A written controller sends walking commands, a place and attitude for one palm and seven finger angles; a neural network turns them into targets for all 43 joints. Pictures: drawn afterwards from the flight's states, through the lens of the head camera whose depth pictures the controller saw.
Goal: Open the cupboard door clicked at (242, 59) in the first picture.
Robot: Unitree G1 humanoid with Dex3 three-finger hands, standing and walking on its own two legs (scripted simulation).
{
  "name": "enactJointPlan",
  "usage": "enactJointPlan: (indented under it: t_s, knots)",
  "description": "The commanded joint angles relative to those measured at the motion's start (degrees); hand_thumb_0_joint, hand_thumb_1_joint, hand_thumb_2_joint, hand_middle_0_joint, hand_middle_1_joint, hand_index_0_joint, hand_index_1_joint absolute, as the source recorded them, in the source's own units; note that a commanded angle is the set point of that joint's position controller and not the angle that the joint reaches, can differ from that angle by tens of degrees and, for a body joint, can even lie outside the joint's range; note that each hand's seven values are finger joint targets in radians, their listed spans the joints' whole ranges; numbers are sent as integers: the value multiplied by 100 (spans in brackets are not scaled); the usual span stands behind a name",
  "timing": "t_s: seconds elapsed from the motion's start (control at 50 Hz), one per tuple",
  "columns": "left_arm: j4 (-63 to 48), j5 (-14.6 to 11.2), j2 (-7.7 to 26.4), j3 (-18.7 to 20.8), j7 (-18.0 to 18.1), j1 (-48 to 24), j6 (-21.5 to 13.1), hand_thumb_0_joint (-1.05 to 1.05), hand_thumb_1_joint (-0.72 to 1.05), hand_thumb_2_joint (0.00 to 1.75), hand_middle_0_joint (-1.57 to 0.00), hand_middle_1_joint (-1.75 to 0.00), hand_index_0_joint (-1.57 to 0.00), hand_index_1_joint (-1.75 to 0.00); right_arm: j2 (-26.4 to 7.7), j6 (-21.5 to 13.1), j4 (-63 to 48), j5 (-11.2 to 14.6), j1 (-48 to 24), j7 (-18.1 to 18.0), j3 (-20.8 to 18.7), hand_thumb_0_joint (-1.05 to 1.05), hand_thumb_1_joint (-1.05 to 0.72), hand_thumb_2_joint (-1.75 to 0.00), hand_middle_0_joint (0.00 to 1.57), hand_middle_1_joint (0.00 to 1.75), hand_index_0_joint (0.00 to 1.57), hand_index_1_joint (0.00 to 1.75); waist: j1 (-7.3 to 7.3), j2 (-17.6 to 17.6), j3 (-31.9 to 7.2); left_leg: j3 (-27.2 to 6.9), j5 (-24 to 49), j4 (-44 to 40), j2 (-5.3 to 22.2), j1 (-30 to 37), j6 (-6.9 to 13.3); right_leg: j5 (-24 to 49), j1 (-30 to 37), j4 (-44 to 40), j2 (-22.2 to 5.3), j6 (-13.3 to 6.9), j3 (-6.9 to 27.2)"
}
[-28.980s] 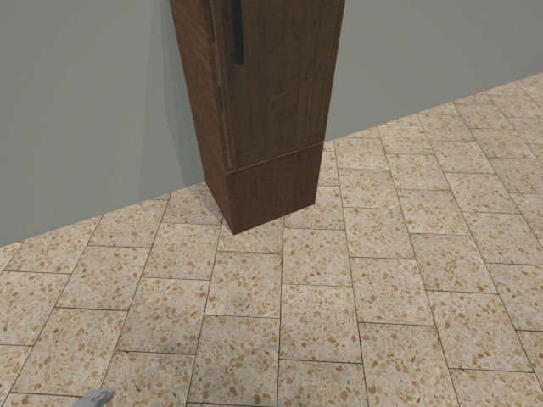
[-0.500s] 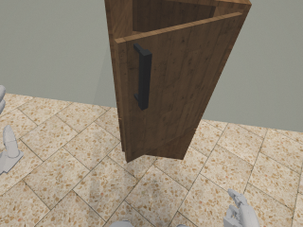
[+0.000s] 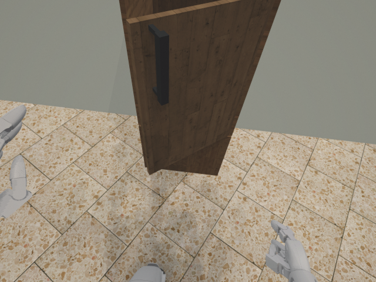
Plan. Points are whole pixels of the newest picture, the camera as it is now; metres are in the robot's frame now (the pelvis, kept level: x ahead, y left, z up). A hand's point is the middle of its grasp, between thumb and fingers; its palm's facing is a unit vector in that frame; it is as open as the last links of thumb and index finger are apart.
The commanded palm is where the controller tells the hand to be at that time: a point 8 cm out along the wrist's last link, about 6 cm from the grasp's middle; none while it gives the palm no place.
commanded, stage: stop stepping back and stand still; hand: left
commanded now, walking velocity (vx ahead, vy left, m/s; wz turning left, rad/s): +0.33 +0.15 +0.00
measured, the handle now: (158, 67) +0.52 +0.12 +0.16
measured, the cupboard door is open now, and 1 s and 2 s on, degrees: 38 38 38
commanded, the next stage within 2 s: let the arm hang, fingers relaxed in 0.86 s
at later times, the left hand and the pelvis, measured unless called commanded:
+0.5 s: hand out of the picture +0.10 +0.30 +0.17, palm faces +0.48 -0.77 -0.42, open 7.4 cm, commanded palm +0.05 +0.33 +0.19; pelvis -0.07 +0.02 +0.00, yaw +3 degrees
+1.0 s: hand out of the picture +0.08 +0.32 +0.12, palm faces +0.43 -0.79 -0.44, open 7.4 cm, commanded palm none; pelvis -0.11 +0.03 +0.01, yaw +3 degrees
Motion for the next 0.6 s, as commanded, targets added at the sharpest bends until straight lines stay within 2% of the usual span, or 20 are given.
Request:
enactJointPlan:
  t_s: [0.0, 0.04, 0.06, 0.08, 0.12, 0.14, 0.16, 0.2, 0.22, 0.26, 0.3, 0.32, 0.36, 0.4, 0.42, 0.44, 0.46, 0.5, 0.52, 0.58]
  knots:
    - [-614, -49, 588, 851, 254, 3, 49, 0, 90, 90, -20, -30, -20, -30, -734, -208, -968, -35, -449, -150, -229, 0, -90, -90, 20, 30, 20, 30, -194, 315, -863, -57, 360, -84, -29, 1418, -11, 3943, -700, -126, -1610, -202, 518]
    - [-400, 5, 495, 660, 350, -227, 103, 0, 90, 90, -20, -30, -20, -30, -944, -297, -805, -68, -130, -229, -273, 0, -90, -90, 20, 30, 20, 30, -191, 737, -890, -404, 2446, -934, 311, 2207, 138, 2952, -863, 112, -920, 183, 113]
    - [-269, 43, 449, 541, 370, -326, 115, 0, 90, 90, -20, -30, -20, -30, -1006, -340, -805, -30, -22, -242, -313, 0, -90, -90, 20, 30, 20, 30, -156, 786, -896, -641, 2697, -1032, 543, 2416, 246, 2294, -969, 135, -655, 310, 120]
    - [-202, 68, 427, 438, 401, -470, 126, 0, 90, 90, -20, -30, -20, -30, -1039, -376, -808, 6, 54, -239, -321, 0, -90, -90, 20, 30, 20, 30, -138, 683, -897, -818, 2654, -1005, 684, 2469, 341, 1719, -1040, 18, -523, 409, 125]
    - [-384, 97, 473, 360, 394, -595, 102, 0, 90, 90, -20, -30, -20, -30, -1008, -433, -838, -88, -6, -235, -267, 0, -90, -90, 20, 30, 20, 30, -149, 973, -986, -1134, 2286, -1360, 680, 2228, 338, 1115, -773, 110, -404, 282, -45]
    - [-484, 115, 473, 333, 385, -772, 78, 0, 90, 90, -20, -30, -20, -30, -1052, -473, -838, -126, -61, -223, -280, 0, -90, -90, 20, 30, 20, 30, -141, 1106, -874, -1362, 1301, -1880, 784, 1813, 310, 170, -577, 296, -298, 251, -80]
    - [-600, 136, 465, 347, 400, -840, 45, 0, 90, 90, -20, -30, -20, -30, -1055, -528, -852, -145, -66, -227, -310, 0, -90, -90, 20, 30, 20, 30, -99, 1097, -809, -1539, 270, -2233, 810, 1514, 327, -123, -386, 342, -218, 194, -72]
    - [-857, 152, 672, 551, 443, -693, 23, 0, 90, 90, -20, -30, -20, -30, -1061, -570, -925, -174, -149, -218, -303, 0, -90, -90, 20, 30, 20, 30, -34, 1175, -689, -1442, -1397, -2714, 641, 984, 216, -92, 4, 70, -220, 79, -133]
    - [-926, 170, 523, 468, 439, -521, 21, 0, 90, 90, -20, -30, -20, -30, -997, -585, -965, -167, -135, -193, -279, 0, -90, -90, 20, 30, 20, 30, -51, 1295, -724, -1254, -1722, -2714, 504, 853, 99, -155, 148, -48, -210, 42, -202]
    - [-856, 159, 569, 596, 433, -139, 29, 0, 90, 90, -20, -30, -20, -30, -944, -563, -1006, -184, -133, -144, -288, 0, -90, -90, 20, 30, 20, 30, -61, 991, -728, -858, -1555, -2242, 199, 961, -81, -503, -46, -574, -325, -79, -114]
    - [-746, 103, 738, 785, 441, 121, -9, 0, 90, 90, -20, -30, -20, -30, -913, -506, -909, -200, -21, -136, -347, 0, -90, -90, 20, 30, 20, 30, -111, 17, -773, -330, -700, -552, -206, 1873, -191, -1315, -1324, -1508, -1089, -427, 732]
    - [-658, 47, 551, 657, 436, 68, -17, 0, 90, 90, -20, -30, -20, -30, -863, -474, -805, -181, -15, -156, -371, 0, -90, -90, 20, 30, 20, 30, -135, -299, -609, -364, -407, 433, -282, 2160, -216, -1385, -2082, -1760, -1538, -672, 1181]
    - [-397, 105, 455, 594, 436, -337, 10, 0, 90, 90, -20, -30, -20, -30, -852, -432, -655, -188, 49, -175, -366, 0, -90, -90, 20, 30, 20, 30, -200, -306, -309, -403, -337, 1117, -113, 1797, -155, -858, -2312, -1666, -1855, -766, 1297]
    - [-106, 146, 290, 351, 419, -978, 49, 0, 90, 90, -20, -30, -20, -30, -862, -489, -582, -181, 81, -211, -336, 0, -90, -90, 20, 30, 20, 30, -303, -125, -94, -444, -375, 162, 65, 1862, -74, -443, -2108, -1257, -1535, -431, 778]
    - [98, 196, 331, 370, 435, -1184, 25, 0, 90, 90, -20, -30, -20, -30, -936, -557, -549, -183, 96, -263, -316, 0, -90, -90, 20, 30, 20, 30, -293, 157, 162, -567, -226, -814, 161, 1763, -34, -245, -1875, -931, -1139, -224, 568]
    - [357, 228, 234, 296, 428, -1230, -15, 0, 90, 90, -20, -30, -20, -30, -980, -625, -520, -170, 99, -294, -283, 0, -90, -90, 20, 30, 20, 30, -236, 742, 254, -898, -177, -1481, 327, 1650, 44, -96, -1653, -556, -701, -15, 343]
    - [391, 270, 190, 198, 426, -1369, -49, 0, 90, 90, -20, -30, -20, -30, -1026, -697, -552, -136, 94, -311, -262, 0, -90, -90, 20, 30, 20, 30, -166, 1031, 271, -1277, -214, -1930, 537, 1379, 133, 149, -1291, -276, -394, 130, 160]
    - [510, 267, 360, 329, 432, -1172, -104, 0, 90, 90, -20, -30, -20, -30, -950, -805, -548, -132, 99, -337, -221, 0, -90, -90, 20, 30, 20, 30, -102, 989, -73, -1444, 145, -2124, 637, 1325, 221, 915, -692, 31, -291, 201, 3]
    - [139, 261, 256, 150, 382, -1343, -154, 0, 90, 90, -20, -30, -20, -30, -895, -822, -563, -157, 56, -312, -188, 0, -90, -90, 20, 30, 20, 30, -96, 1170, -340, -1662, 24, -2450, 711, 1391, 71, 651, -495, 342, -252, 243, -75]
    - [-459, 359, 253, 152, 405, -1331, -222, 0, 90, 90, -20, -30, -20, -30, -900, -893, -657, -201, -13, -250, -238, 0, -90, -90, 20, 30, 20, 30, -21, 1150, -678, -1832, -1502, -2997, 890, 1149, 262, 190, -46, 774, -231, 255, 99]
